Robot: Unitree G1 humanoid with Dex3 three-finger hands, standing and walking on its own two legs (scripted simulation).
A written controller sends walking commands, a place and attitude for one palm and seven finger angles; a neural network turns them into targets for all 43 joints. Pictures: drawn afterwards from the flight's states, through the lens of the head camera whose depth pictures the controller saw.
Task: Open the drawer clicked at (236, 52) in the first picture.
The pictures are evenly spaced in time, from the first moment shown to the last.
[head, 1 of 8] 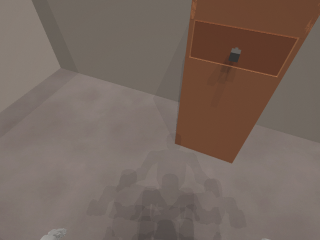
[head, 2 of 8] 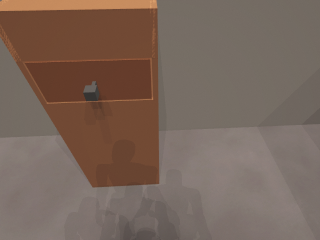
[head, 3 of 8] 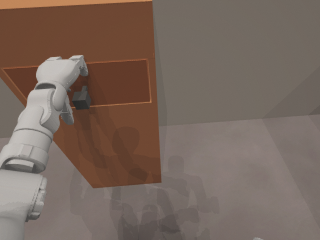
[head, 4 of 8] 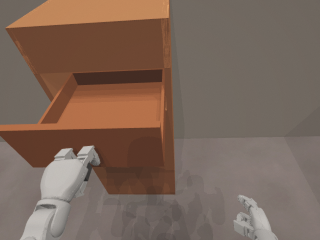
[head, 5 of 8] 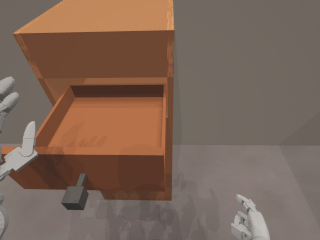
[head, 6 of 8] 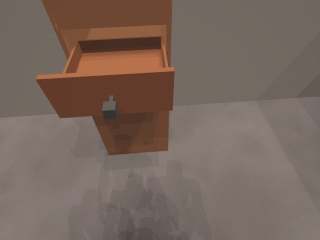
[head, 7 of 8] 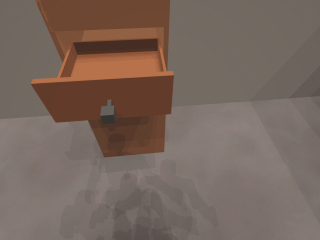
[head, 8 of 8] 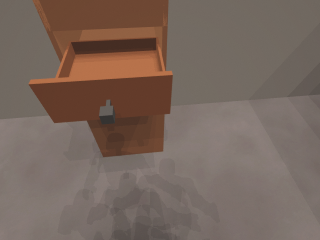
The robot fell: no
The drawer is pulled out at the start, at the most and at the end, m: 0.00 0.30 0.29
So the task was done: yes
